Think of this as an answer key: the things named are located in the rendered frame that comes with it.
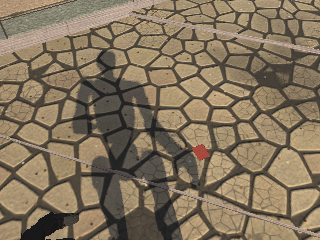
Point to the left robot hand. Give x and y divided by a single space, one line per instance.
49 224

